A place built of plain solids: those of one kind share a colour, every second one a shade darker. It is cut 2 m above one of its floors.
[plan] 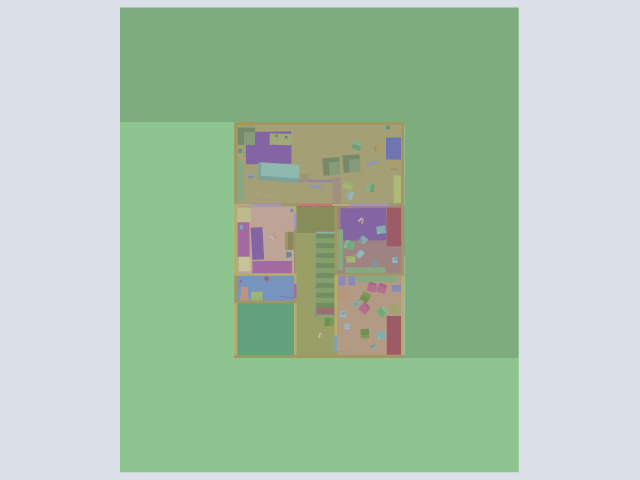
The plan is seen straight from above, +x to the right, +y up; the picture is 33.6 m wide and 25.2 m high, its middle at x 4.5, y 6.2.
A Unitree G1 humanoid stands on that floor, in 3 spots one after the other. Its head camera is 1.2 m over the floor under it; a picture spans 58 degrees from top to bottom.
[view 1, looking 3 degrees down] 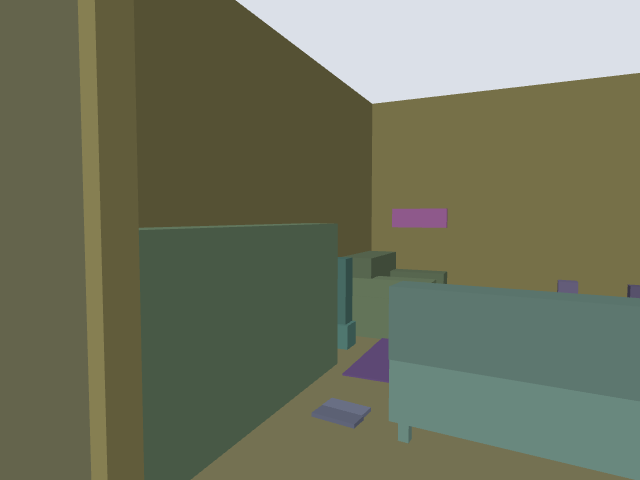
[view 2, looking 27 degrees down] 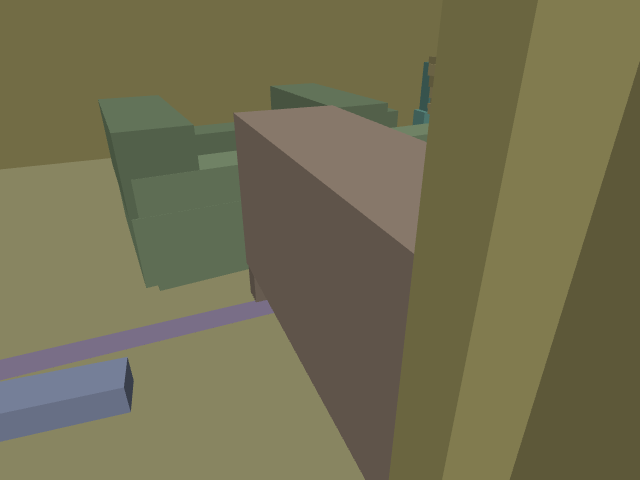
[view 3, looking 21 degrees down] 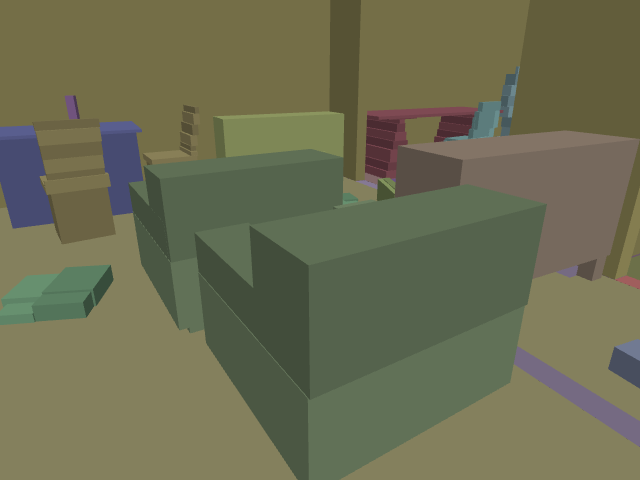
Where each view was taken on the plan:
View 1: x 1.82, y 7.17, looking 115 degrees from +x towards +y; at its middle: bookcase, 3.19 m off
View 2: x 4.78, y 7.67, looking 67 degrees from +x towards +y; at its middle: sideboard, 1.10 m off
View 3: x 3.83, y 10.88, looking -28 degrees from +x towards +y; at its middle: armchair_club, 1.12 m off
